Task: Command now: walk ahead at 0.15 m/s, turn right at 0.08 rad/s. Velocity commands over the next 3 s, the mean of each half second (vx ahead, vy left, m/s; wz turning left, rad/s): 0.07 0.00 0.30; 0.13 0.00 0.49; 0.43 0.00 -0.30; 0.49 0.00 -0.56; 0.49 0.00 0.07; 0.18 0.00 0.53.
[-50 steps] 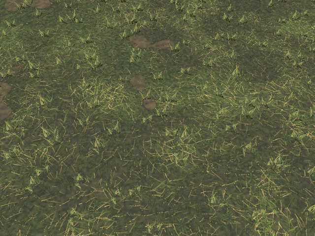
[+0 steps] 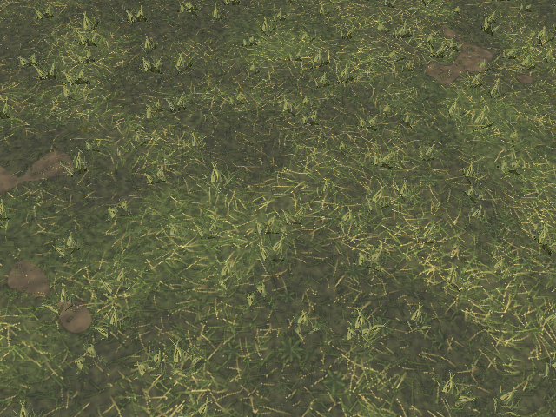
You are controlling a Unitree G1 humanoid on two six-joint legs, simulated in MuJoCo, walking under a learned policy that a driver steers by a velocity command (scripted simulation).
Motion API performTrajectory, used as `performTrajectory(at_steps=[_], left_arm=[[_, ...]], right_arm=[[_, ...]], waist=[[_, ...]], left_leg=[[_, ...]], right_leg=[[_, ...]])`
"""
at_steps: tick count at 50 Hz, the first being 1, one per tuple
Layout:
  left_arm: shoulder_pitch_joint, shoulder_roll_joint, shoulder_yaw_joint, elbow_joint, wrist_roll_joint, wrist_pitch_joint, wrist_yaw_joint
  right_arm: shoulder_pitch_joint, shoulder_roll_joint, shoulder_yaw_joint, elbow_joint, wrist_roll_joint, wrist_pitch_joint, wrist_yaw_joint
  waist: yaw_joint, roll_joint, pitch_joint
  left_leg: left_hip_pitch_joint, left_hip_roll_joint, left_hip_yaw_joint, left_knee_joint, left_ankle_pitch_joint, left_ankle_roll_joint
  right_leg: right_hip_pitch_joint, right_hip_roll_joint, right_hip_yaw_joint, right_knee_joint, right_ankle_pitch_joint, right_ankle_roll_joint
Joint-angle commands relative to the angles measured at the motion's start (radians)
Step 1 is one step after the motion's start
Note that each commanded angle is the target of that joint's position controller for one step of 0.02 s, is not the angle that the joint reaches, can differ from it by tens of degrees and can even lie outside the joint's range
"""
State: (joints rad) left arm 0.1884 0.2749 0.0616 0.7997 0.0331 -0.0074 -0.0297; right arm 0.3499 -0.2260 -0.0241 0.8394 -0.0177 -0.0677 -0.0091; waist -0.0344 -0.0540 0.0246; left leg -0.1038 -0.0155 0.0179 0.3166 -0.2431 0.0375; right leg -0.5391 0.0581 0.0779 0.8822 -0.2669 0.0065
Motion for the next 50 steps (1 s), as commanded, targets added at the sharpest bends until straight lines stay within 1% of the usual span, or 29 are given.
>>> performTrajectory(at_steps=[1,4,5,6,7,8,9,10,11,12,13,15,18,22,24,25,26,27,28,29,31,33,36,38,40,44,47,49,50], left_arm=[[-0.044,-0.004,-0.02,-0.054,-0.002,-0.002,0.0],[-0.04,0.008,-0.026,-0.039,-0.01,-0.011,0.019],[-0.004,0.018,-0.024,-0.026,-0.01,-0.021,0.029],[0.043,0.049,-0.018,-0.012,0.0,-0.034,0.042],[0.113,0.121,-0.005,-0.005,0.014,-0.046,0.056],[0.151,0.197,0.02,0.001,-0.007,-0.028,0.064],[0.162,0.133,0.011,-0.006,-0.039,-0.017,0.06],[0.115,0.108,0.003,-0.017,-0.036,-0.014,0.061],[0.043,0.072,-0.009,-0.031,-0.027,-0.008,0.069],[-0.002,0.051,-0.016,-0.036,-0.024,-0.005,0.079],[-0.026,0.051,-0.016,-0.036,-0.02,-0.003,0.085],[-0.038,0.049,-0.015,-0.039,-0.01,-0.002,0.086],[-0.044,0.064,-0.008,-0.034,-0.006,-0.002,0.083],[-0.038,0.107,0.009,-0.031,0.001,0.008,0.068],[-0.048,0.132,0.018,-0.033,-0.004,0.014,0.065],[-0.054,0.138,0.022,-0.033,-0.009,0.019,0.065],[-0.023,0.124,0.024,-0.022,-0.005,0.028,0.063],[0.028,0.063,0.013,-0.032,0.0,0.04,0.054],[-0.062,0.056,0.005,-0.098,-0.003,0.053,0.069],[-0.096,0.071,0.006,-0.101,-0.003,0.061,0.072],[-0.048,0.084,0.014,-0.067,-0.021,0.05,0.058],[0.005,0.098,0.021,-0.039,0.0,0.044,0.046],[-0.006,0.078,0.017,-0.051,-0.009,0.048,0.044],[-0.029,0.082,0.014,-0.065,-0.002,0.048,0.04],[-0.066,0.096,0.016,-0.082,0.003,0.044,0.033],[-0.086,0.086,0.007,-0.094,-0.001,0.016,0.027],[-0.051,0.072,-0.003,-0.083,-0.004,-0.005,0.023],[-0.002,0.059,-0.01,-0.065,-0.01,-0.015,0.025],[0.05,0.047,-0.013,-0.045,-0.011,-0.021,0.029]], right_arm=[[0.016,-0.122,-0.023,-0.018,0.008,0.0,-0.003],[0.06,-0.144,-0.03,0.017,0.013,0.013,-0.004],[0.043,-0.159,-0.035,0.017,0.019,0.015,-0.006],[0.03,-0.169,-0.04,0.012,0.028,0.013,-0.007],[0.027,-0.139,-0.031,-0.024,0.035,0.007,-0.006],[0.131,-0.05,-0.012,-0.032,0.055,0.019,-0.012],[0.081,-0.13,-0.035,-0.017,0.037,0.049,-0.025],[0.043,-0.144,-0.048,-0.019,0.017,0.065,-0.024],[0.016,-0.127,-0.05,-0.019,0.005,0.075,-0.019],[0.009,-0.116,-0.053,-0.018,0.001,0.086,-0.012],[0.026,-0.104,-0.053,-0.014,-0.006,0.098,-0.007],[0.051,-0.087,-0.054,-0.007,-0.004,0.113,0.0],[0.001,-0.071,-0.049,-0.037,-0.002,0.132,0.011],[-0.064,-0.092,-0.049,-0.089,0.0,0.141,0.033],[-0.052,-0.094,-0.05,-0.1,0.001,0.135,0.038],[-0.027,-0.094,-0.05,-0.095,-0.001,0.127,0.039],[-0.007,-0.118,-0.056,-0.09,-0.008,0.115,0.037],[-0.015,-0.211,-0.073,-0.111,-0.018,0.102,0.025],[0.005,-0.331,-0.103,-0.129,-0.015,0.102,0.016],[0.018,-0.292,-0.101,-0.117,-0.015,0.106,0.007],[-0.119,-0.214,-0.078,-0.143,-0.004,0.113,0.001],[-0.151,-0.184,-0.071,-0.165,0.007,0.108,0.004],[-0.092,-0.195,-0.078,-0.155,0.014,0.097,0.008],[-0.046,-0.199,-0.082,-0.146,0.009,0.097,0.006],[-0.026,-0.203,-0.085,-0.143,0.001,0.099,0.008],[-0.005,-0.223,-0.092,-0.135,-0.008,0.086,0.011],[-0.017,-0.201,-0.082,-0.127,-0.013,0.07,0.016],[-0.042,-0.194,-0.076,-0.123,-0.011,0.064,0.02],[-0.065,-0.194,-0.075,-0.124,-0.006,0.064,0.019]], waist=[[0.008,0.223,-0.049],[0.005,0.215,-0.048],[0.037,0.19,-0.046],[0.067,0.149,-0.065],[0.081,0.046,-0.161],[0.062,-0.173,-0.299],[0.104,-0.11,-0.311],[0.085,-0.044,-0.197],[0.057,-0.023,-0.12],[0.031,-0.042,-0.061],[0.01,-0.073,-0.043],[-0.001,-0.074,-0.057],[0.006,-0.096,-0.058],[0.027,-0.107,-0.07],[0.011,-0.082,-0.075],[-0.008,-0.052,-0.076],[-0.011,0.038,-0.054],[0.012,0.318,-0.019],[-0.027,0.388,0.033],[-0.027,0.256,0.033],[0.046,0.17,0.04],[0.053,0.177,-0.028],[0.033,0.138,-0.063],[0.005,0.164,-0.073],[-0.016,0.2,-0.04],[-0.024,0.173,-0.022],[-0.013,0.185,-0.027],[0.018,0.171,-0.011],[0.053,0.145,0.0]], left_leg=[[0.044,0.166,-0.07,0.027,0.893,0.1],[0.046,0.18,-0.146,0.098,0.86,0.106],[0.025,0.172,-0.164,0.141,0.802,0.091],[-0.037,0.154,-0.168,0.198,0.712,0.061],[-0.152,0.12,-0.15,0.31,0.437,0.026],[-0.302,0.001,-0.054,0.539,-0.193,0.007],[-0.329,-0.043,-0.036,0.702,-0.462,0.002],[-0.379,-0.025,-0.051,0.801,-0.431,-0.004],[-0.396,0.0,-0.055,0.818,-0.369,-0.012],[-0.377,0.019,-0.059,0.796,-0.311,-0.026],[-0.343,0.021,-0.045,0.789,-0.266,-0.041],[-0.304,0.008,-0.014,0.76,-0.232,-0.06],[-0.277,0.027,0.003,0.629,-0.192,-0.055],[-0.214,0.032,0.034,0.484,-0.174,-0.026],[-0.148,0.022,0.057,0.377,-0.138,-0.003],[-0.079,0.005,0.064,0.277,-0.083,0.013],[-0.03,0.014,-0.004,0.152,-0.033,0.029],[-0.013,0.243,-0.346,-0.047,0.017,0.078],[-0.114,0.419,-0.593,-0.102,0.202,0.223],[-0.142,0.374,-0.54,-0.096,0.143,0.251],[-0.152,0.229,-0.374,-0.071,0.061,0.181],[-0.084,0.176,-0.315,-0.033,0.223,0.168],[0.0,0.18,-0.333,-0.006,0.311,0.177],[0.032,0.167,-0.391,-0.058,-0.016,0.193],[0.033,0.173,-0.468,-0.109,-0.255,0.21],[0.008,0.175,-0.518,-0.107,-0.291,0.229],[-0.067,0.162,-0.494,-0.096,-0.292,0.217],[-0.186,0.146,-0.463,-0.085,-0.312,0.195],[-0.27,0.126,-0.436,-0.054,-0.343,0.175]], right_leg=[[0.085,-0.009,-0.108,-0.184,0.058,0.006],[0.191,0.007,-0.116,-0.323,0.095,-0.024],[0.263,0.003,-0.105,-0.425,0.169,-0.04],[0.396,-0.042,-0.061,-0.513,0.328,-0.058],[0.605,-0.224,0.075,-0.459,0.691,-0.095],[0.795,-0.461,0.248,-0.375,1.082,-0.266],[0.7,-0.494,0.281,-0.42,1.006,-0.33],[0.605,-0.447,0.214,-0.473,0.862,-0.321],[0.513,-0.402,0.159,-0.52,0.722,-0.287],[0.424,-0.363,0.095,-0.561,0.635,-0.251],[0.362,-0.327,0.041,-0.58,0.572,-0.232],[0.321,-0.301,-0.024,-0.583,0.518,-0.228],[0.291,-0.313,-0.057,-0.59,0.355,-0.228],[0.278,-0.354,-0.053,-0.568,0.215,-0.223],[0.262,-0.364,-0.067,-0.519,0.181,-0.193],[0.226,-0.349,-0.095,-0.464,0.132,-0.156],[0.168,-0.31,-0.143,-0.357,0.021,-0.093],[0.018,-0.185,-0.255,-0.088,-0.227,-0.006],[-0.103,-0.036,-0.162,0.058,-0.385,0.018],[-0.083,-0.073,-0.069,0.168,-0.324,0.015],[-0.056,-0.089,-0.038,0.171,-0.144,0.006],[-0.033,-0.071,-0.053,0.211,-0.086,0.012],[-0.052,-0.066,-0.042,0.185,-0.081,0.029],[-0.069,-0.07,-0.042,0.106,-0.083,0.036],[-0.084,-0.064,-0.043,0.028,-0.101,0.041],[-0.027,-0.049,-0.042,-0.105,-0.127,0.028],[0.103,-0.04,-0.075,-0.205,-0.141,-0.006],[0.27,-0.029,-0.108,-0.32,-0.098,-0.041],[0.395,-0.022,-0.129,-0.42,-0.025,-0.061]])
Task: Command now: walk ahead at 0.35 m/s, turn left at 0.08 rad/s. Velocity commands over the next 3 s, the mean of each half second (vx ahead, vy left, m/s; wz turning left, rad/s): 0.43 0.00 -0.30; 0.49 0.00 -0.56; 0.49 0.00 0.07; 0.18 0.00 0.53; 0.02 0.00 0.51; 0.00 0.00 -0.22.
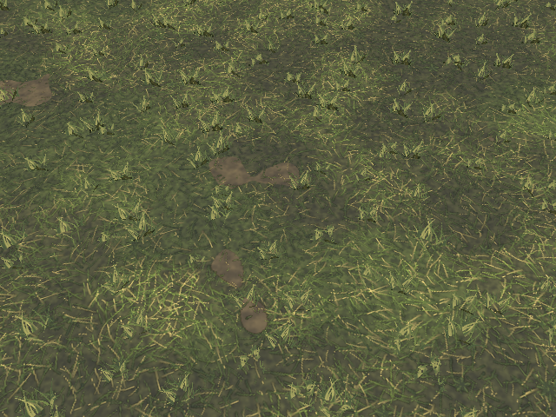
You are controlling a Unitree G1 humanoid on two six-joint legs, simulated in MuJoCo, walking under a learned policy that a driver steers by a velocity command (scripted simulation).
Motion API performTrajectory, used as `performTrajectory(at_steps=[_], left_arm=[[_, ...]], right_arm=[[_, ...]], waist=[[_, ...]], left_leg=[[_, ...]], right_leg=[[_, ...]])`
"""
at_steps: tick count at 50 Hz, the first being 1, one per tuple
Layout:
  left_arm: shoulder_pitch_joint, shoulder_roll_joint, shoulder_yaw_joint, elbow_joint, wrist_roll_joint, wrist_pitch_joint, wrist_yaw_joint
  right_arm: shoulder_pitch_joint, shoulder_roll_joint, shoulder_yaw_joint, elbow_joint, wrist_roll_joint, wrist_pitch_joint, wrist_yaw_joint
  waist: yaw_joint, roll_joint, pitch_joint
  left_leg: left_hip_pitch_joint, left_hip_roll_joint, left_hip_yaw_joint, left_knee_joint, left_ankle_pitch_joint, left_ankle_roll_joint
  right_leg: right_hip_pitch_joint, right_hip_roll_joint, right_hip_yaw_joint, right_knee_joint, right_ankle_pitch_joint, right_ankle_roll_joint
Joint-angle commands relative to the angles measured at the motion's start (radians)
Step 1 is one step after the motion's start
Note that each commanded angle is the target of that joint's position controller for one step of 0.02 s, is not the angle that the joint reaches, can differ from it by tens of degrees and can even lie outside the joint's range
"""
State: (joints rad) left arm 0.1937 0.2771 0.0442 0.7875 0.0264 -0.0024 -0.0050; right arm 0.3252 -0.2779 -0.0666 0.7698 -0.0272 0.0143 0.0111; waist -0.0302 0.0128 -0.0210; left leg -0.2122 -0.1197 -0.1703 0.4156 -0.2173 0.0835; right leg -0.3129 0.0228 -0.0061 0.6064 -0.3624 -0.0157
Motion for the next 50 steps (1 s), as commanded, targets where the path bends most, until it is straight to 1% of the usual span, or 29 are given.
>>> performTrajectory(at_steps=[1,2,3,4,5,6,8,10,15,18,20,22,23,24,25,26,27,28,30,34,37,39,43,44,46,47,48,49,50], left_arm=[[0.096,0.05,0.006,-0.014,-0.002,-0.034,0.011],[0.178,0.093,0.011,0.004,0.004,-0.046,0.018],[0.242,0.203,0.034,0.009,0.006,-0.052,0.019],[0.235,0.229,0.05,0.028,0.003,-0.047,0.008],[0.192,0.186,0.043,0.017,-0.008,-0.049,-0.002],[0.162,0.15,0.035,0.01,-0.015,-0.055,-0.011],[0.166,0.121,0.031,0.019,-0.018,-0.066,-0.009],[0.215,0.104,0.031,0.048,-0.024,-0.073,-0.005],[0.311,0.102,0.041,0.088,-0.022,-0.069,0.005],[0.34,0.119,0.048,0.094,-0.014,-0.063,0.01],[0.31,0.132,0.054,0.083,-0.012,-0.059,0.014],[0.25,0.156,0.062,0.064,-0.016,-0.061,0.013],[0.237,0.151,0.062,0.059,-0.024,-0.067,0.006],[0.231,0.094,0.047,0.024,-0.034,-0.075,-0.001],[0.333,-0.001,0.028,-0.007,-0.06,-0.068,0.003],[0.306,0.089,0.04,0.02,-0.022,-0.05,0.011],[0.234,0.098,0.047,0.02,-0.009,-0.045,-0.001],[0.197,0.073,0.043,0.017,-0.008,-0.043,-0.012],[0.184,0.06,0.044,0.019,0.008,-0.023,-0.03],[0.086,0.037,0.036,-0.024,0.012,0.0,-0.053],[-0.027,0.029,0.026,-0.068,0.013,0.0,-0.067],[-0.104,0.014,0.013,-0.096,0.009,-0.006,-0.077],[-0.238,0.009,-0.004,-0.149,0.011,-0.01,-0.09],[-0.25,0.014,-0.004,-0.156,0.013,-0.01,-0.088],[-0.23,0.029,0.0,-0.158,0.018,-0.008,-0.078],[-0.187,0.042,0.006,-0.148,0.021,-0.009,-0.071],[-0.1,0.062,0.016,-0.125,0.022,-0.013,-0.064],[0.052,0.09,0.033,-0.078,0.029,-0.022,-0.052],[0.2,0.169,0.063,-0.04,0.037,-0.022,-0.032]], right_arm=[[-0.046,-0.125,-0.026,-0.054,0.002,-0.021,-0.005],[-0.073,-0.076,-0.01,-0.071,-0.002,-0.031,-0.007],[-0.102,-0.024,0.006,-0.107,0.008,-0.044,-0.002],[-0.156,-0.109,-0.011,-0.125,-0.021,-0.052,-0.002],[-0.155,-0.123,-0.016,-0.119,-0.025,-0.06,0.006],[-0.138,-0.119,-0.015,-0.102,-0.021,-0.066,0.017],[-0.135,-0.102,-0.01,-0.087,-0.028,-0.069,0.03],[-0.174,-0.074,0.001,-0.098,-0.03,-0.064,0.034],[-0.345,-0.038,0.024,-0.153,-0.013,-0.059,0.033],[-0.417,-0.041,0.03,-0.181,-0.002,-0.063,0.031],[-0.382,-0.057,0.026,-0.179,0.005,-0.069,0.023],[-0.228,-0.091,0.011,-0.131,0.008,-0.077,0.004],[-0.104,-0.135,-0.005,-0.096,-0.002,-0.088,-0.013],[0.061,-0.214,-0.024,-0.087,-0.026,-0.095,-0.034],[0.077,-0.294,-0.039,-0.086,-0.039,-0.082,-0.037],[0.02,-0.214,-0.031,-0.084,-0.023,-0.071,-0.035],[-0.051,-0.129,-0.008,-0.093,-0.015,-0.074,-0.031],[-0.086,-0.087,0.004,-0.087,-0.014,-0.079,-0.026],[-0.074,-0.057,0.014,-0.062,-0.009,-0.094,-0.025],[-0.015,-0.063,0.008,-0.022,0.009,-0.126,-0.016],[0.018,-0.057,0.009,0.003,0.008,-0.125,-0.016],[0.024,-0.059,0.009,0.016,0.008,-0.123,-0.015],[0.082,-0.1,-0.001,0.052,0.009,-0.116,-0.023],[0.098,-0.107,-0.002,0.063,0.009,-0.111,-0.027],[0.113,-0.132,-0.005,0.079,0.007,-0.098,-0.035],[0.119,-0.15,-0.008,0.086,0.005,-0.089,-0.04],[0.122,-0.165,-0.011,0.089,0.003,-0.078,-0.043],[0.114,-0.172,-0.01,0.084,0.007,-0.07,-0.043],[0.116,-0.147,-0.004,0.054,0.001,-0.071,-0.039]], waist=[[0.077,0.04,0.053],[0.111,-0.067,0.05],[0.122,-0.241,0.039],[0.109,-0.154,0.152],[0.073,-0.094,0.183],[0.053,-0.087,0.167],[0.047,-0.129,0.124],[0.054,-0.122,0.098],[0.106,-0.127,0.094],[0.124,-0.138,0.085],[0.092,-0.144,0.067],[0.009,-0.125,0.012],[-0.051,-0.068,-0.06],[-0.113,0.051,-0.208],[-0.057,0.289,-0.316],[-0.03,0.157,-0.193],[-0.013,0.06,-0.052],[0.005,0.037,0.012],[0.029,0.098,0.045],[0.038,0.089,0.05],[0.027,0.072,0.073],[0.017,0.067,0.09],[-0.016,0.06,0.117],[-0.017,0.058,0.116],[0.001,0.075,0.081],[0.023,0.09,0.046],[0.061,0.094,-0.009],[0.127,0.069,-0.091],[0.182,-0.02,-0.19]], left_leg=[[-0.251,0.197,-0.219,-0.093,-0.4,0.101],[-0.36,0.143,-0.128,0.074,-0.39,0.061],[-0.492,0.019,0.088,0.343,-0.319,0.008],[-0.594,0.053,0.115,0.442,-0.286,-0.006],[-0.587,0.103,0.094,0.486,-0.202,-0.018],[-0.556,0.119,0.097,0.497,-0.138,-0.037],[-0.499,0.131,0.135,0.508,-0.055,-0.068],[-0.492,0.133,0.158,0.498,0.0,-0.092],[-0.474,0.123,0.19,0.333,0.066,-0.129],[-0.403,0.1,0.196,0.235,0.062,-0.123],[-0.281,0.091,0.183,0.174,0.063,-0.105],[-0.018,0.059,0.188,0.083,0.056,-0.071],[0.179,0.101,0.154,0.046,0.071,-0.042],[0.401,0.332,-0.07,-0.002,-0.183,0.003],[0.561,0.586,-0.519,-0.132,-0.335,0.098],[0.418,0.558,-0.571,-0.171,-0.459,0.108],[0.276,0.504,-0.409,-0.183,-0.389,0.089],[0.185,0.45,-0.257,-0.199,-0.208,0.075],[0.106,0.382,-0.071,-0.221,0.009,0.05],[0.132,0.381,0.074,-0.244,0.266,0.063],[0.152,0.369,0.175,-0.256,0.357,0.065],[0.136,0.341,0.249,-0.257,0.386,0.05],[0.184,0.358,0.321,-0.248,0.466,0.031],[0.222,0.366,0.336,-0.224,0.531,0.026],[0.29,0.375,0.375,-0.11,0.821,0.014],[0.312,0.379,0.39,-0.012,0.964,0.011],[0.31,0.382,0.398,0.132,1.026,0.012],[0.224,0.372,0.413,0.342,0.926,-0.002],[0.008,0.344,0.416,0.639,0.553,-0.029]], right_leg=[[0.287,0.016,-0.022,-0.201,0.062,-0.051],[0.386,-0.106,0.163,-0.299,-0.096,-0.077],[0.429,-0.342,0.585,-0.477,-0.416,-0.168],[0.331,-0.403,0.733,-0.523,-0.474,-0.239],[0.293,-0.365,0.684,-0.505,-0.427,-0.246],[0.286,-0.304,0.594,-0.497,-0.326,-0.221],[0.283,-0.212,0.446,-0.495,-0.085,-0.191],[0.294,-0.174,0.379,-0.475,0.112,-0.191],[0.297,-0.149,0.334,-0.42,0.369,-0.195],[0.289,-0.155,0.344,-0.356,0.496,-0.19],[0.252,-0.169,0.369,-0.314,0.55,-0.162],[0.174,-0.144,0.363,-0.192,0.669,-0.119],[0.109,-0.084,0.313,-0.013,0.665,-0.092],[-0.017,-0.021,0.241,0.258,0.407,-0.073],[-0.269,0.113,0.131,0.511,-0.196,-0.051],[-0.347,0.021,0.12,0.615,-0.132,-0.065],[-0.344,-0.018,0.114,0.611,-0.036,-0.071],[-0.319,-0.048,0.103,0.579,0.022,-0.065],[-0.277,-0.075,0.083,0.545,0.049,-0.051],[-0.359,-0.082,0.064,0.529,0.131,-0.038],[-0.426,-0.088,0.039,0.444,0.228,-0.023],[-0.391,-0.082,0.002,0.309,0.315,-0.023],[-0.308,-0.064,-0.086,0.094,0.336,-0.058],[-0.296,-0.054,-0.101,0.063,0.31,-0.073],[-0.221,0.0,-0.141,0.024,0.217,-0.111],[-0.158,0.036,-0.156,0.015,0.158,-0.134],[-0.054,0.072,-0.154,-0.01,0.119,-0.161],[0.152,0.095,-0.131,-0.084,0.14,-0.194],[0.405,-0.062,0.086,-0.119,0.021,-0.244]])
Over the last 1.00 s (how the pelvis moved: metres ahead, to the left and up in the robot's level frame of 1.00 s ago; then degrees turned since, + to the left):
0.07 0.02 0.00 29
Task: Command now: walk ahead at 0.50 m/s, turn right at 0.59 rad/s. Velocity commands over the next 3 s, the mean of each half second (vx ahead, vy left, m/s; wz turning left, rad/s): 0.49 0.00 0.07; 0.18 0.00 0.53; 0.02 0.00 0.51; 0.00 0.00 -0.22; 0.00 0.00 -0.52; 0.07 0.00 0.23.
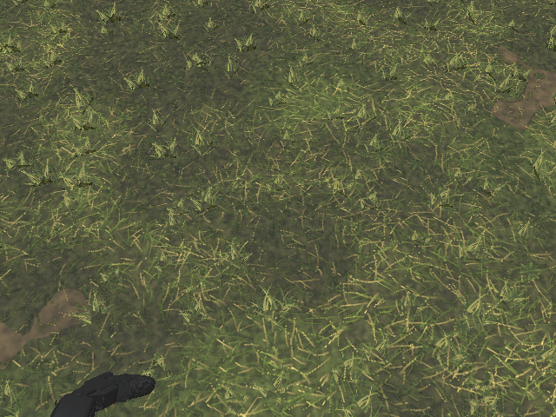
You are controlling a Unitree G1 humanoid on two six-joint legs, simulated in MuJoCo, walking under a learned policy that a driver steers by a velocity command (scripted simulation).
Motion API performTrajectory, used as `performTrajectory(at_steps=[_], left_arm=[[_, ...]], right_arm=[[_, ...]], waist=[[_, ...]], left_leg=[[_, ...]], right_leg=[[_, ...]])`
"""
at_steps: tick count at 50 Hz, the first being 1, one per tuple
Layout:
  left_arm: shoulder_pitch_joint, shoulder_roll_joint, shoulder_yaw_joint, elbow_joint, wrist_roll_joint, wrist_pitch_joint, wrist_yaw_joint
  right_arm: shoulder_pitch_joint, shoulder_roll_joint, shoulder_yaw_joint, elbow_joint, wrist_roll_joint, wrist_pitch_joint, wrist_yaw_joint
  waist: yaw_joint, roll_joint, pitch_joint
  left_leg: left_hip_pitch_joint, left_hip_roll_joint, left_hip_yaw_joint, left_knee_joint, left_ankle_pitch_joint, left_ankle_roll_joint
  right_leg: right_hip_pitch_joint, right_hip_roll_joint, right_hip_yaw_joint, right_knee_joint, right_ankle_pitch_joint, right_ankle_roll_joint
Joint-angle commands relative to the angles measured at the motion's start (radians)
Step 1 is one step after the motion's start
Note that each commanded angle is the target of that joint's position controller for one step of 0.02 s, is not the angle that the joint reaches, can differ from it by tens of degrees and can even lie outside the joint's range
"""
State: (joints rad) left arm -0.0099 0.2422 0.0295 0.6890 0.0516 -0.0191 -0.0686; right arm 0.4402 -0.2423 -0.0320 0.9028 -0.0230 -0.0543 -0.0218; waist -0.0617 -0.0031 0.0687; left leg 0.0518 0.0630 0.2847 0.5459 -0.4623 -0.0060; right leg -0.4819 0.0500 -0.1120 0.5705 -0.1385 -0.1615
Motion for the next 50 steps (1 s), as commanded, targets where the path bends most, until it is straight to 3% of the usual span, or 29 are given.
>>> performTrajectory(at_steps=[1,2,3,4,5,7,9,14,20,23,25,26,27,28,29,30,31,32,33,34,37,43,47,50], left_arm=[[0.344,0.305,0.102,0.028,-0.014,0.006,0.042],[0.386,0.276,0.098,0.015,-0.03,0.019,0.052],[0.342,0.215,0.082,0.04,-0.033,0.015,0.065],[0.311,0.157,0.064,0.058,-0.036,0.003,0.067],[0.279,0.126,0.052,0.068,-0.034,-0.013,0.069],[0.261,0.098,0.037,0.08,-0.031,-0.041,0.065],[0.292,0.117,0.041,0.11,-0.035,-0.061,0.059],[0.35,0.115,0.035,0.152,-0.036,-0.076,0.059],[0.42,0.102,0.019,0.204,-0.034,-0.082,0.082],[0.434,0.129,0.018,0.227,-0.027,-0.073,0.097],[0.409,0.159,0.024,0.229,-0.023,-0.063,0.111],[0.394,0.173,0.027,0.223,-0.022,-0.056,0.115],[0.356,0.182,0.028,0.207,-0.037,-0.055,0.114],[0.37,0.122,0.014,0.162,-0.039,-0.065,0.107],[0.447,0.089,0.011,0.124,-0.067,-0.063,0.098],[0.39,0.131,0.014,0.134,-0.036,-0.058,0.098],[0.324,0.12,0.01,0.107,-0.044,-0.063,0.094],[0.307,0.12,0.013,0.107,-0.036,-0.061,0.094],[0.297,0.122,0.015,0.098,-0.019,-0.043,0.091],[0.326,0.11,0.013,0.099,-0.012,-0.02,0.088],[0.346,0.084,0.009,0.086,-0.015,0.015,0.089],[0.204,0.108,0.016,0.025,-0.022,0.037,0.096],[0.132,0.119,0.015,-0.005,-0.031,0.04,0.102],[0.115,0.127,0.011,-0.021,-0.042,0.03,0.108]], right_arm=[[0.005,-0.09,-0.024,-0.157,0.007,-0.008,0.015],[-0.085,-0.171,-0.036,-0.175,0.004,-0.016,0.017],[-0.124,-0.142,-0.026,-0.177,0.019,-0.025,0.021],[-0.1,-0.124,-0.019,-0.156,0.022,-0.031,0.02],[-0.095,-0.111,-0.017,-0.143,0.008,-0.019,0.023],[-0.023,-0.099,-0.015,-0.099,-0.012,0.02,0.035],[-0.038,-0.091,-0.02,-0.094,-0.007,0.035,0.049],[-0.21,-0.084,-0.026,-0.131,0.005,0.036,0.056],[-0.381,-0.048,-0.004,-0.181,-0.005,0.026,0.07],[-0.39,-0.052,-0.002,-0.198,-0.007,0.024,0.074],[-0.268,-0.071,-0.01,-0.165,-0.017,0.02,0.065],[-0.141,-0.096,-0.022,-0.128,-0.024,0.011,0.059],[-0.004,-0.128,-0.039,-0.091,-0.04,-0.003,0.052],[0.055,-0.228,-0.065,-0.083,-0.037,-0.005,0.039],[0.027,-0.312,-0.09,-0.1,-0.007,0.003,0.036],[-0.016,-0.27,-0.092,-0.113,0.035,0.015,0.033],[-0.088,-0.217,-0.076,-0.125,0.035,0.022,0.027],[-0.141,-0.159,-0.06,-0.128,0.03,0.03,0.025],[-0.167,-0.135,-0.053,-0.133,0.036,0.033,0.02],[-0.184,-0.131,-0.049,-0.134,0.031,0.034,0.02],[-0.167,-0.181,-0.062,-0.132,0.018,0.022,0.028],[-0.125,-0.194,-0.07,-0.145,0.016,0.052,0.014],[-0.1,-0.203,-0.079,-0.157,0.005,0.071,0.007],[-0.101,-0.211,-0.083,-0.167,-0.003,0.08,0.007]], waist=[[0.129,-0.252,-0.36],[0.193,-0.078,-0.371],[0.159,-0.022,-0.243],[0.108,0.023,-0.143],[0.067,0.035,-0.105],[0.029,0.01,-0.096],[0.025,-0.003,-0.069],[0.073,-0.037,0.007],[0.124,-0.044,0.04],[0.107,-0.063,0.016],[0.05,-0.095,-0.049],[0.0,-0.1,-0.113],[-0.08,-0.074,-0.184],[-0.069,0.086,-0.285],[-0.001,0.25,-0.439],[-0.016,0.019,-0.403],[0.001,0.015,-0.247],[0.041,-0.047,-0.138],[0.063,-0.045,-0.093],[0.088,-0.024,-0.091],[0.105,0.013,-0.139],[0.05,0.081,-0.149],[0.02,0.098,-0.12],[0.014,0.108,-0.11]], left_leg=[[-0.694,-0.057,-0.1,0.882,-0.066,-0.006],[-0.792,-0.049,-0.283,0.936,-0.009,0.001],[-0.81,0.012,-0.3,0.881,0.096,0.014],[-0.738,0.043,-0.294,0.771,0.126,0.02],[-0.674,0.069,-0.306,0.69,0.128,0.021],[-0.558,0.065,-0.303,0.636,0.142,0.018],[-0.581,0.056,-0.304,0.59,0.192,0.022],[-0.733,0.018,-0.338,0.413,0.391,0.026],[-0.731,-0.014,-0.226,0.155,0.491,0.051],[-0.661,-0.069,-0.161,0.072,0.387,0.099],[-0.532,-0.144,-0.119,0.055,0.296,0.137],[-0.4,-0.165,-0.14,0.01,0.307,0.161],[-0.191,-0.138,-0.201,-0.098,0.446,0.2],[0.066,0.113,-0.472,-0.031,0.832,0.273],[0.317,0.348,-0.917,-0.051,1.28,0.485],[0.233,0.302,-0.772,-0.072,1.261,0.458],[0.081,0.258,-0.678,-0.122,1.177,0.419],[-0.055,0.196,-0.611,-0.173,1.088,0.361],[-0.144,0.147,-0.565,-0.204,1.052,0.329],[-0.212,0.116,-0.522,-0.221,1.043,0.309],[-0.256,0.068,-0.479,-0.206,1.132,0.285],[-0.214,0.039,-0.556,-0.191,0.886,0.217],[-0.165,0.06,-0.66,-0.174,0.747,0.227],[-0.143,0.07,-0.72,-0.128,0.811,0.238]], right_leg=[[0.842,-0.379,0.761,-0.18,-0.199,-0.236],[0.825,-0.413,0.809,-0.264,-0.059,-0.253],[0.718,-0.391,0.621,-0.264,0.064,-0.223],[0.554,-0.346,0.513,-0.284,0.214,-0.177],[0.463,-0.294,0.426,-0.301,0.277,-0.133],[0.353,-0.254,0.322,-0.352,0.336,-0.1],[0.337,-0.235,0.26,-0.394,0.342,-0.081],[0.403,-0.204,0.128,-0.45,0.327,0.004],[0.532,-0.23,0.025,-0.438,0.48,0.039],[0.624,-0.255,-0.018,-0.328,0.778,0.058],[0.645,-0.256,-0.043,-0.116,1.105,0.076],[0.609,-0.253,-0.047,0.063,1.092,0.083],[0.479,-0.221,-0.068,0.309,0.871,0.096],[0.217,-0.114,-0.086,0.649,0.126,0.122],[-0.098,0.066,0.061,0.965,-0.476,0.156],[-0.134,-0.036,0.183,0.953,-0.347,0.152],[-0.158,-0.063,0.168,0.892,-0.283,0.157],[-0.144,-0.091,0.161,0.803,-0.258,0.166],[-0.115,-0.105,0.162,0.732,-0.247,0.181],[-0.059,-0.106,0.155,0.684,-0.238,0.194],[-0.023,-0.088,0.133,0.584,-0.193,0.22],[-0.096,-0.096,0.151,0.426,-0.099,0.233],[-0.116,-0.079,0.179,0.332,-0.14,0.224],[-0.073,-0.047,0.19,0.253,-0.207,0.205]])
Over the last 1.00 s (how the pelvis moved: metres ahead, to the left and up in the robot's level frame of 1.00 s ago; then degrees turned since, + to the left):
0.46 -0.10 -0.03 -32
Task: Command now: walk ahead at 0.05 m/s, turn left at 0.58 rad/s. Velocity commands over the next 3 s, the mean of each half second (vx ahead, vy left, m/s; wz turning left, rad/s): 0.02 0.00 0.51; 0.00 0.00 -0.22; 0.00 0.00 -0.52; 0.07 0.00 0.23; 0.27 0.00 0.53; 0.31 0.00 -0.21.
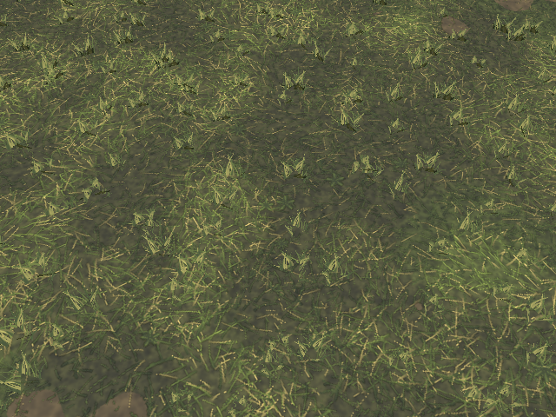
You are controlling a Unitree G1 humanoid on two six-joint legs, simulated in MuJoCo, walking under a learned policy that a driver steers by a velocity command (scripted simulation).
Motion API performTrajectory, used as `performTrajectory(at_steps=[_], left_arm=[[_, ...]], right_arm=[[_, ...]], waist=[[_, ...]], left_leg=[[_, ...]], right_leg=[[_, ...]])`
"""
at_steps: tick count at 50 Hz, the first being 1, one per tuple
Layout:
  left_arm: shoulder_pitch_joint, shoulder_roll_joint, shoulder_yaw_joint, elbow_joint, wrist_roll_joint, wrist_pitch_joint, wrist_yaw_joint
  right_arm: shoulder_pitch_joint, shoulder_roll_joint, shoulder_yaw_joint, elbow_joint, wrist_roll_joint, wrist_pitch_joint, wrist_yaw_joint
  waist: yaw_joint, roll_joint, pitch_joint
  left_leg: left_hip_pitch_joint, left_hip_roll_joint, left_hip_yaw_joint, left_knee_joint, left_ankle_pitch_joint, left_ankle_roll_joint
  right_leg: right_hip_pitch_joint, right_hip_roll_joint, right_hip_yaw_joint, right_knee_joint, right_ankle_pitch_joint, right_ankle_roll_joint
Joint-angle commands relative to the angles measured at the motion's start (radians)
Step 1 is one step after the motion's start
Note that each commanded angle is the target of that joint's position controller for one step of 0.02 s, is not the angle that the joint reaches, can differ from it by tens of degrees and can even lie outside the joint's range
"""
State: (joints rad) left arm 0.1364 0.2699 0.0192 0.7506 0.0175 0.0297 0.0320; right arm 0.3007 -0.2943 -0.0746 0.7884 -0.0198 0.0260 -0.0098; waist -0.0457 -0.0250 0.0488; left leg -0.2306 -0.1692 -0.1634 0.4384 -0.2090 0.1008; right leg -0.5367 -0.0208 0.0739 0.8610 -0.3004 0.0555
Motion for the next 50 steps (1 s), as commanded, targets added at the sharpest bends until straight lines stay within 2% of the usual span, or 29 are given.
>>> performTrajectory(at_steps=[1,3,5,6,7,8,9,10,11,12,13,15,18,23,26,28,29,30,31,32,33,35,36,38,41,46,48,49,50], left_arm=[[-0.027,0.102,0.021,-0.085,-0.012,-0.023,0.009],[0.006,0.108,0.019,-0.085,-0.02,-0.032,0.011],[0.089,0.109,0.02,-0.068,-0.014,-0.045,0.017],[0.121,0.15,0.029,-0.064,0.0,-0.054,0.027],[0.055,0.245,0.042,-0.097,0.004,-0.048,0.034],[0.107,0.235,0.047,-0.085,-0.008,-0.032,0.023],[0.112,0.178,0.033,-0.089,-0.01,-0.027,0.018],[0.067,0.136,0.023,-0.097,-0.011,-0.025,0.016],[0.025,0.124,0.019,-0.11,-0.003,-0.021,0.017],[0.013,0.129,0.021,-0.114,0.002,-0.021,0.02],[0.022,0.131,0.023,-0.115,0.007,-0.021,0.019],[0.055,0.133,0.029,-0.11,0.008,-0.025,0.016],[0.116,0.144,0.039,-0.083,0.005,-0.033,0.011],[0.101,0.156,0.046,-0.065,0.009,-0.035,-0.008],[0.111,0.173,0.051,-0.043,0.01,-0.023,-0.02],[0.103,0.143,0.038,-0.023,-0.003,-0.013,-0.026],[0.144,0.095,0.023,-0.013,-0.002,-0.017,-0.033],[0.201,0.006,-0.001,-0.029,-0.003,-0.021,-0.045],[0.153,0.06,0.012,-0.014,-0.013,0.0,-0.03],[0.145,0.1,0.024,-0.009,-0.023,0.012,-0.03],[0.131,0.113,0.035,0.0,-0.023,0.015,-0.03],[0.166,0.138,0.055,0.025,-0.007,0.017,-0.032],[0.188,0.125,0.057,0.037,-0.002,0.016,-0.032],[0.182,0.105,0.059,0.036,-0.006,0.021,-0.032],[0.137,0.081,0.057,0.018,-0.006,0.034,-0.04],[0.121,0.068,0.052,-0.014,-0.013,0.037,-0.054],[0.143,0.069,0.054,-0.018,-0.016,0.032,-0.058],[0.171,0.064,0.053,-0.011,-0.016,0.026,-0.059],[0.189,0.078,0.056,-0.007,-0.01,0.015,-0.055]], right_arm=[[0.031,-0.163,-0.042,-0.057,-0.007,0.002,-0.004],[0.0,-0.167,-0.044,-0.068,-0.004,0.006,-0.002],[-0.068,-0.162,-0.042,-0.085,0.014,0.01,-0.003],[-0.065,-0.125,-0.031,-0.098,0.024,0.007,-0.004],[0.031,-0.036,-0.011,-0.113,0.027,0.004,-0.005],[0.05,-0.143,-0.038,-0.093,-0.005,0.014,-0.013],[0.039,-0.165,-0.048,-0.077,-0.015,0.018,-0.012],[0.021,-0.159,-0.049,-0.064,-0.013,0.026,-0.004],[0.017,-0.15,-0.048,-0.06,-0.003,0.034,0.007],[0.015,-0.143,-0.045,-0.062,0.001,0.041,0.021],[0.011,-0.137,-0.042,-0.06,0.008,0.045,0.029],[-0.026,-0.129,-0.036,-0.073,0.015,0.049,0.037],[-0.076,-0.104,-0.024,-0.088,0.01,0.054,0.037],[-0.103,-0.062,0.004,-0.086,0.012,0.056,0.032],[-0.1,-0.06,0.015,-0.079,0.017,0.049,0.024],[-0.042,-0.029,0.032,-0.042,0.008,0.033,0.014],[-0.042,-0.055,0.036,-0.035,-0.009,0.018,0.005],[-0.062,-0.12,0.037,-0.051,-0.019,0.003,-0.004],[-0.108,-0.128,0.032,-0.043,-0.009,-0.005,-0.013],[-0.181,-0.094,0.042,-0.052,-0.013,-0.013,-0.014],[-0.199,-0.092,0.043,-0.05,-0.01,-0.016,-0.019],[-0.164,-0.107,0.037,-0.037,0.003,-0.013,-0.034],[-0.143,-0.108,0.034,-0.033,0.009,-0.01,-0.035],[-0.134,-0.093,0.031,-0.031,0.009,-0.004,-0.037],[-0.13,-0.082,0.026,-0.025,0.0,0.0,-0.041],[-0.139,-0.119,0.004,-0.017,-0.008,-0.005,-0.026],[-0.157,-0.135,-0.004,-0.019,-0.007,-0.003,-0.021],[-0.174,-0.141,-0.008,-0.021,-0.002,0.0,-0.019],[-0.161,-0.137,-0.01,-0.014,-0.002,0.003,-0.017]], waist=[[0.0,0.133,-0.091],[0.018,0.144,-0.09],[0.078,0.136,-0.077],[0.078,0.05,-0.095],[-0.001,-0.21,-0.118],[0.033,-0.192,-0.148],[0.024,-0.09,-0.123],[0.013,-0.053,-0.079],[-0.002,-0.074,-0.067],[-0.001,-0.124,-0.066],[0.008,-0.138,-0.075],[0.03,-0.133,-0.087],[0.061,-0.131,-0.088],[0.063,-0.148,-0.091],[0.066,-0.171,-0.093],[0.018,-0.116,-0.081],[0.035,-0.027,-0.098],[0.077,0.206,-0.123],[0.042,0.235,-0.056],[0.07,0.198,-0.012],[0.063,0.201,0.017],[0.06,0.19,-0.004],[0.056,0.167,-0.027],[0.051,0.138,-0.042],[0.031,0.161,-0.027],[0.028,0.184,-0.067],[0.048,0.18,-0.082],[0.074,0.163,-0.088],[0.09,0.109,-0.085]], left_leg=[[0.144,0.303,-0.293,-0.005,0.589,0.131],[0.134,0.291,-0.337,0.016,0.592,0.11],[0.048,0.229,-0.342,0.061,0.439,0.037],[-0.045,0.17,-0.279,0.155,0.224,-0.018],[-0.214,0.013,-0.065,0.366,-0.293,-0.08],[-0.262,-0.017,0.044,0.546,-0.482,-0.096],[-0.267,0.032,0.036,0.66,-0.427,-0.106],[-0.264,0.059,0.04,0.704,-0.354,-0.119],[-0.263,0.072,0.052,0.726,-0.296,-0.132],[-0.271,0.074,0.07,0.75,-0.259,-0.146],[-0.269,0.072,0.085,0.769,-0.236,-0.158],[-0.285,0.077,0.1,0.753,-0.216,-0.17],[-0.29,0.084,0.089,0.657,-0.226,-0.166],[-0.133,0.111,0.133,0.392,-0.26,-0.132],[-0.032,0.109,0.179,0.22,-0.24,-0.107],[0.16,0.126,0.178,-0.12,0.006,-0.078],[0.287,0.225,0.053,-0.211,0.074,-0.064],[0.332,0.486,-0.213,-0.234,0.223,-0.008],[0.022,0.52,-0.138,-0.19,0.29,0.095],[0.016,0.469,-0.084,-0.191,0.265,0.102],[0.023,0.438,-0.037,-0.187,0.267,0.092],[0.094,0.412,0.028,-0.144,0.449,0.091],[0.132,0.418,0.049,-0.121,0.533,0.104],[0.16,0.429,0.077,-0.111,0.516,0.117],[0.171,0.429,0.093,-0.117,0.374,0.118],[0.136,0.464,0.11,-0.07,0.381,0.119],[0.109,0.47,0.125,-0.029,0.363,0.095],[0.071,0.457,0.153,0.014,0.308,0.063],[0.002,0.43,0.193,0.087,0.182,0.004]], right_leg=[[0.01,0.035,0.007,-0.073,-0.065,-0.021],[0.099,0.053,0.015,-0.185,-0.078,-0.038],[0.288,0.05,0.014,-0.451,0.053,-0.056],[0.421,-0.07,0.103,-0.562,0.14,-0.084],[0.543,-0.346,0.376,-0.579,0.461,-0.176],[0.501,-0.412,0.445,-0.53,0.684,-0.299],[0.476,-0.377,0.359,-0.519,0.703,-0.308],[0.428,-0.304,0.244,-0.522,0.648,-0.277],[0.416,-0.241,0.158,-0.527,0.585,-0.238],[0.417,-0.208,0.102,-0.523,0.61,-0.228],[0.422,-0.19,0.062,-0.519,0.634,-0.227],[0.455,-0.198,0.034,-0.518,0.631,-0.241],[0.494,-0.228,0.048,-0.519,0.603,-0.271],[0.423,-0.234,0.025,-0.512,0.506,-0.276],[0.39,-0.232,0.033,-0.48,0.503,-0.273],[0.29,-0.196,0.021,-0.433,0.443,-0.212],[0.196,-0.159,0.007,-0.406,0.29,-0.141],[0.099,-0.06,-0.073,-0.311,-0.072,-0.076],[0.27,-0.028,-0.058,-0.238,-0.231,-0.072],[0.261,-0.007,-0.043,-0.175,-0.211,-0.076],[0.21,0.016,-0.043,-0.11,-0.19,-0.078],[0.146,0.041,-0.046,0.037,-0.179,-0.07],[0.121,0.049,-0.048,0.107,-0.197,-0.059],[0.091,0.039,-0.052,0.162,-0.201,-0.04],[0.077,0.022,-0.076,0.079,-0.185,-0.025],[0.192,0.02,-0.124,-0.094,-0.189,-0.055],[0.257,0.027,-0.143,-0.191,-0.143,-0.078],[0.323,0.038,-0.159,-0.297,-0.06,-0.092],[0.401,0.04,-0.12,-0.428,0.052,-0.108]])
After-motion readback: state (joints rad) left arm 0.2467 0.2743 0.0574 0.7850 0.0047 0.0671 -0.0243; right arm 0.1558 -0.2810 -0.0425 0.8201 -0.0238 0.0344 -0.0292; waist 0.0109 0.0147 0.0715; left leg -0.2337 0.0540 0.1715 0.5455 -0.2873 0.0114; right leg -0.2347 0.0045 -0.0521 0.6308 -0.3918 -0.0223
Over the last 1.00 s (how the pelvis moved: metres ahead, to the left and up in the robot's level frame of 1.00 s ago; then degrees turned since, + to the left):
0.44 0.03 0.02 24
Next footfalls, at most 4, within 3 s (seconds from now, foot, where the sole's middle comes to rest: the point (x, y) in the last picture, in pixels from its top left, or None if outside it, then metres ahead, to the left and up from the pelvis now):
0.12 right None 0.10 -0.13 -0.78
0.58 left None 0.01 0.07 -0.78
1.02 right None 0.00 -0.14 -0.78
1.58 left None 0.04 0.04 -0.78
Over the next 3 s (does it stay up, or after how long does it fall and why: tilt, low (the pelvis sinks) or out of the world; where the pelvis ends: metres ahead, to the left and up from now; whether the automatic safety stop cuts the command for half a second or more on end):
stays up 0.30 -0.03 0.01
